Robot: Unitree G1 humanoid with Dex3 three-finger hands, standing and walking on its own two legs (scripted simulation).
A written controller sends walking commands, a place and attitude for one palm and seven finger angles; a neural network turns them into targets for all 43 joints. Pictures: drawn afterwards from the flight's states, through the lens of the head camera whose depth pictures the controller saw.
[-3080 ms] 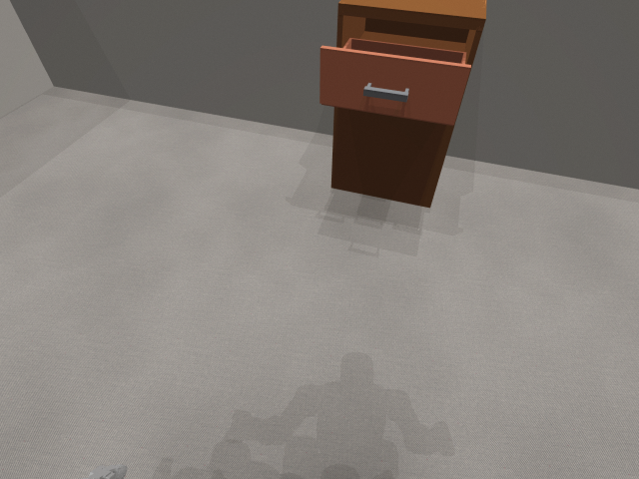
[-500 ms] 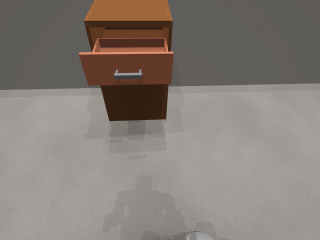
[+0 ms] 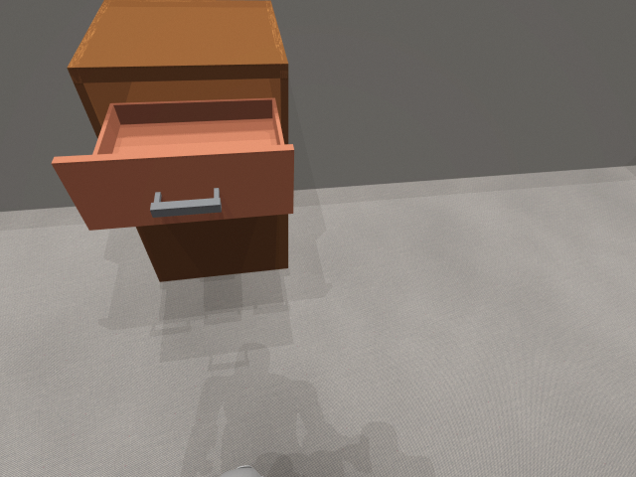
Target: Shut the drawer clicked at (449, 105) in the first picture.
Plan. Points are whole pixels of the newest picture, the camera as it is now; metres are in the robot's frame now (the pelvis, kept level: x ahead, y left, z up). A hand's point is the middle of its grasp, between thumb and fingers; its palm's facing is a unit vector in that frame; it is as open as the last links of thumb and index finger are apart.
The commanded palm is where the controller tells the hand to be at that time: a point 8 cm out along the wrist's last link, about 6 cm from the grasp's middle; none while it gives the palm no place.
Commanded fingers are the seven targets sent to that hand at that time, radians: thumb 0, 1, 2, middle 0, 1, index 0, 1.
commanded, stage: turn to face it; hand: left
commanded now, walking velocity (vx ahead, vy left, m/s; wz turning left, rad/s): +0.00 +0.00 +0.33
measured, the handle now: (187, 200) +0.62 +0.30 -0.08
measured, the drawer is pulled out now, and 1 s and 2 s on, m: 0.29 0.29 0.29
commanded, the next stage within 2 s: take the last steps up to it in 0.48 s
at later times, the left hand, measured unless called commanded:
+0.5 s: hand (178, 472) +0.16 +0.20 -0.17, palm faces +0.15 -0.96 -0.23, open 7.3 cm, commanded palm none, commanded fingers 0.00 0.90 0.90 -0.20 -0.30 -0.20 -0.30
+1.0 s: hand out of the picture +0.05 +0.20 -0.18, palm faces +0.27 -0.95 -0.15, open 7.4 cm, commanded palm none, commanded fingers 0.00 0.90 0.90 -0.20 -0.30 -0.20 -0.30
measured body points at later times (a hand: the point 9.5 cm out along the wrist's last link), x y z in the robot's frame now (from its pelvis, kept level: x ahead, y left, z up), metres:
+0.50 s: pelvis +0.11 +0.01 +0.00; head +0.11 +0.00 +0.45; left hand +0.15 +0.25 -0.15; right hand +0.13 -0.20 -0.17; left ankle +0.10 +0.11 -0.74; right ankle +0.14 -0.10 -0.74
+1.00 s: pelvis +0.14 +0.04 +0.01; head +0.13 +0.06 +0.45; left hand +0.04 +0.25 -0.16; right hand +0.19 -0.19 -0.14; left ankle +0.08 +0.12 -0.74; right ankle +0.16 -0.09 -0.68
